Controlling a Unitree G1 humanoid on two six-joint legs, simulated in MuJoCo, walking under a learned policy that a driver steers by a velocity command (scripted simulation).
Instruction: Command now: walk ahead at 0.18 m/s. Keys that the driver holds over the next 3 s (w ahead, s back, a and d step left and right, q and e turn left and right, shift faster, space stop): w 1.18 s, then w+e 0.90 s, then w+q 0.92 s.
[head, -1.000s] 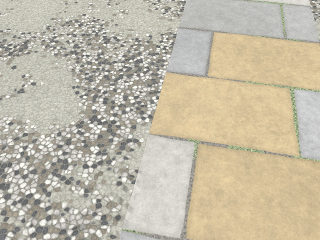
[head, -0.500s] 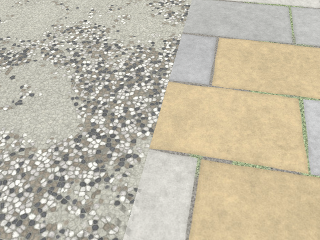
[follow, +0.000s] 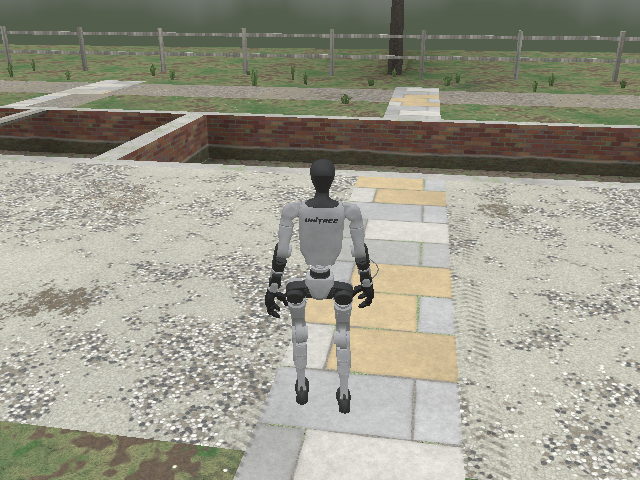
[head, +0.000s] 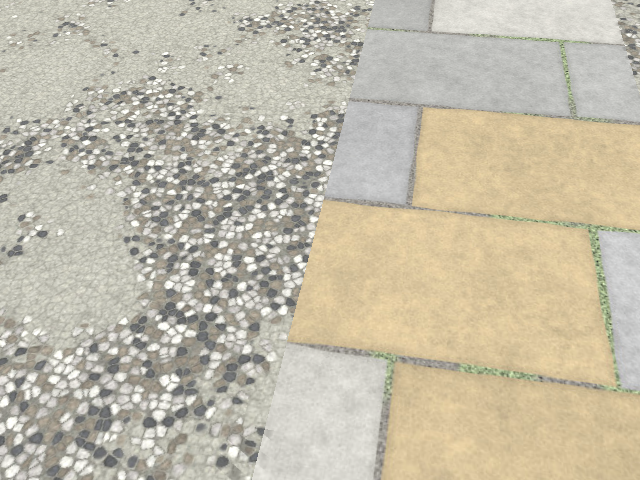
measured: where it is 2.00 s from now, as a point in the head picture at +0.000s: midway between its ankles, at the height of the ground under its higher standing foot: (336, 312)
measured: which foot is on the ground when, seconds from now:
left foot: down 0.00-0.00, up 0.02-0.26, down 0.28-0.80, up 0.82-1.00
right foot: down 0.00-0.30, up 0.32-0.76, down 0.78-1.00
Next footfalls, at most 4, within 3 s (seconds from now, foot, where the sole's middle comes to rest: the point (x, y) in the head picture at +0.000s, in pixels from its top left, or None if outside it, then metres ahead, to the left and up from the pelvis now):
0.28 left None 0.14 0.14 -0.77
0.78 right None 0.51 -0.09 -0.77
1.34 left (275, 363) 0.80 0.17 -0.77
1.90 right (395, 282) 1.05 -0.13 -0.77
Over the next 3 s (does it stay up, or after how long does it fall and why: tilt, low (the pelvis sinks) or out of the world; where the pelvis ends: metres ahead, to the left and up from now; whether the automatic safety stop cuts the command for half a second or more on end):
stays up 1.53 -0.23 0.00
